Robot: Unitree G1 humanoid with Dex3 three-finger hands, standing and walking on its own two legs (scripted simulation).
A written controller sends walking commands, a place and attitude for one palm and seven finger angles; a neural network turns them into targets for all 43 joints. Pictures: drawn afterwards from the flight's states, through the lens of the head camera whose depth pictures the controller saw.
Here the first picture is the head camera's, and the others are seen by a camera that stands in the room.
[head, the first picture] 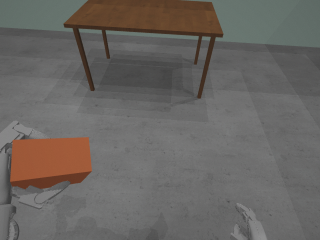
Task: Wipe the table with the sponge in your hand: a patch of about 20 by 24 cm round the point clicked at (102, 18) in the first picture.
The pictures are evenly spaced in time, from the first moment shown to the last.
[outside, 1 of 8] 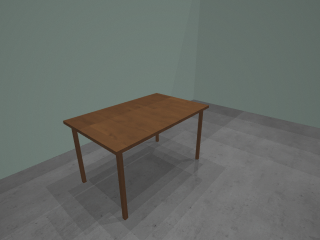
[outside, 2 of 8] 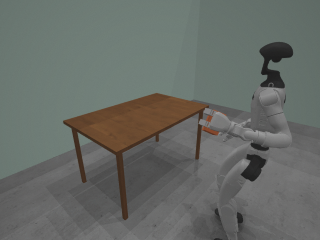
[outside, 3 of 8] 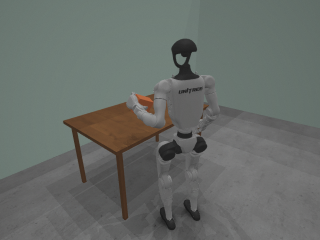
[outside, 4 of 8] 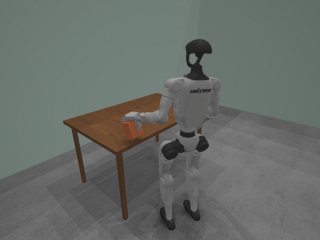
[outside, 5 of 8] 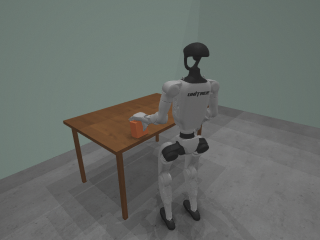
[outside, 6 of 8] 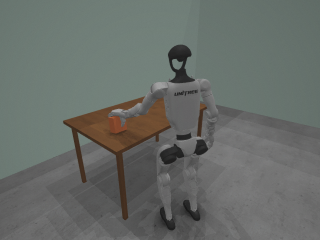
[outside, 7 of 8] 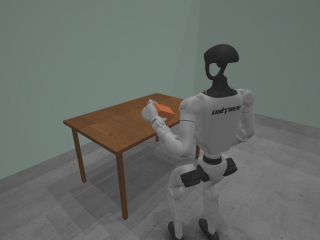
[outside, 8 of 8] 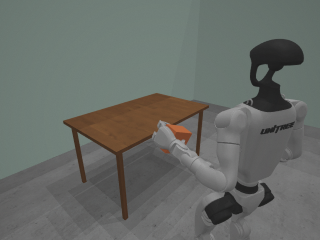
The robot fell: no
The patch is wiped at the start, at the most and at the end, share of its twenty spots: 0.00 1.00 1.00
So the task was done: yes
